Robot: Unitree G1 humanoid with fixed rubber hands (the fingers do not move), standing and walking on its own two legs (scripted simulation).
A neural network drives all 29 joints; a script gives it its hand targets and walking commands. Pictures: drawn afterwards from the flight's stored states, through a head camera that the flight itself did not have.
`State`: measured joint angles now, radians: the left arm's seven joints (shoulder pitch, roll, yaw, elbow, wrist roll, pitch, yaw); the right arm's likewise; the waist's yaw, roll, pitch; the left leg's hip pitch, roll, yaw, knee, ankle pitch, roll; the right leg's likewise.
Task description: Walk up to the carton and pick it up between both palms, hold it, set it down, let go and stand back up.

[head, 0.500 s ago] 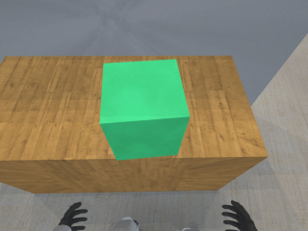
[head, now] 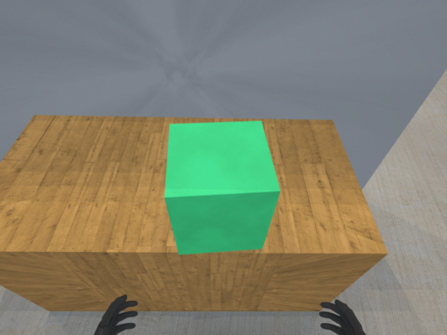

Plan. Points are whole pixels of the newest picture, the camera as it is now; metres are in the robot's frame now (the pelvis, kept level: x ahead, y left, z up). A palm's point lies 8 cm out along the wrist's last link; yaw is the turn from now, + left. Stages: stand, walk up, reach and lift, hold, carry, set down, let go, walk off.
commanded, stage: reach and lift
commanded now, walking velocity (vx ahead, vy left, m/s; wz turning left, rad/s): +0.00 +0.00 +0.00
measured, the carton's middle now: (218, 190) +0.45 +0.06 -0.06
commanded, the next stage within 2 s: none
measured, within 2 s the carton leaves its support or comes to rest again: neither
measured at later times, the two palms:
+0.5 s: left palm (100, 324) +0.16 +0.25 -0.08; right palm (348, 328) +0.18 -0.18 -0.07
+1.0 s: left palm (103, 291) +0.21 +0.25 -0.05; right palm (337, 290) +0.23 -0.17 -0.05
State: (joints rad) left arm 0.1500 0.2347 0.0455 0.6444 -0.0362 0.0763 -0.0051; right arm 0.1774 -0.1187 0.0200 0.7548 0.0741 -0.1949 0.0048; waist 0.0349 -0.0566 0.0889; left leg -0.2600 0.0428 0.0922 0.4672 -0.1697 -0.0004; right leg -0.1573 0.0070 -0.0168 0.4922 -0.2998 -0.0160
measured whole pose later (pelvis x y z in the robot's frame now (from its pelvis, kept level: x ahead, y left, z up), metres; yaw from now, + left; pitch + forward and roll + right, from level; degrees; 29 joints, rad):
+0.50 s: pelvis +0.00 +0.01 +0.00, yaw +0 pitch -3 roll +0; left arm 0.15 0.25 -0.02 0.69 -0.13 -0.21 0.02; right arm 0.15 -0.12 0.02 0.79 0.12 -0.37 0.02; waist 0.04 -0.06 0.04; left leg -0.26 0.03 0.10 0.49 -0.19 0.01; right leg -0.15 -0.01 -0.01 0.52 -0.32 0.00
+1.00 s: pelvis +0.03 +0.00 -0.01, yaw +1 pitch +0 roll +0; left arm 0.11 0.26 0.03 0.69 -0.17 -0.46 -0.04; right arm 0.08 -0.11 0.14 0.81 0.23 -0.62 -0.02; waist 0.05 -0.05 0.03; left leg -0.31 0.04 0.08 0.58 -0.26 -0.01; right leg -0.19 0.00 -0.03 0.58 -0.38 -0.01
